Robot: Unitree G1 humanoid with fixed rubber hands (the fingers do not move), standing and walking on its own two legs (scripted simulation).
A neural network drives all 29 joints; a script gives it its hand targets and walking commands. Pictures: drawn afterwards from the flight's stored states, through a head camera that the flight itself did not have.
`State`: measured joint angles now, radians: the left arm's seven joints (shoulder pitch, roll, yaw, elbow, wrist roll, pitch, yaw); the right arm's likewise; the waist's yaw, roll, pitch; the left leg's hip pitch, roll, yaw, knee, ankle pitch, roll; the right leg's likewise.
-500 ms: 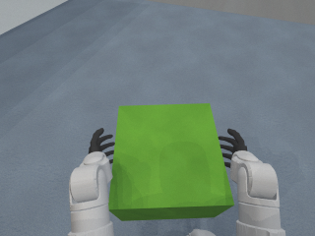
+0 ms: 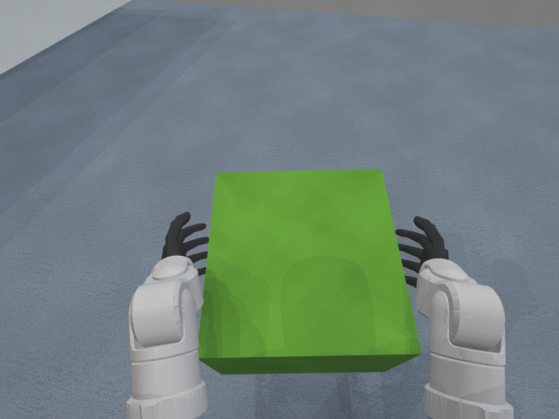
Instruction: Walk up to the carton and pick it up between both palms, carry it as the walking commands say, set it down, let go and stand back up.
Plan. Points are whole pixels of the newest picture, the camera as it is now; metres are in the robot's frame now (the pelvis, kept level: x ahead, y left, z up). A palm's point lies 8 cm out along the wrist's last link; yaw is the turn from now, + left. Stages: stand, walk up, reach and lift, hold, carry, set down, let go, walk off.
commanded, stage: carry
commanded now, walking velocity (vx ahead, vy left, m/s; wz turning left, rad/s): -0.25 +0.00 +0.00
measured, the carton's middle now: (300, 272) +0.33 -0.01 +0.01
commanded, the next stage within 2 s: none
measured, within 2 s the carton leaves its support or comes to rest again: neither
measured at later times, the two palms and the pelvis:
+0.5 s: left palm out of the picture +0.09 +0.13 +0.09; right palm out of the picture +0.05 -0.19 +0.07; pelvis -0.21 -0.01 +0.01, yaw -1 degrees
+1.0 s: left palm out of the picture -0.13 +0.20 +0.09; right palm out of the picture -0.12 -0.13 +0.09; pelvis -0.41 +0.02 +0.01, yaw +0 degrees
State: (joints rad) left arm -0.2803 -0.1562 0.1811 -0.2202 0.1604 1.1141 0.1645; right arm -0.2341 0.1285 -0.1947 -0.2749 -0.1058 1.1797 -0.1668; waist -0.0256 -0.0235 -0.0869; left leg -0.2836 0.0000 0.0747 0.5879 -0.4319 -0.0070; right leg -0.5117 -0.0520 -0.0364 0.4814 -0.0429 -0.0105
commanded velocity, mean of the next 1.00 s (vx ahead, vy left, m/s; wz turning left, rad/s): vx -0.25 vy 0.00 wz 0.00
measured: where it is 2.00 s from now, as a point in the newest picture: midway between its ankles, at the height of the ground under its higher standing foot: outside the picture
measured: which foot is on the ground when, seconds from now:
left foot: down 0.00-0.36, up 0.38-0.70, down 0.72-1.00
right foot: down 0.00-0.02, up 0.04-0.34, down 0.36-0.74, up 0.76-1.00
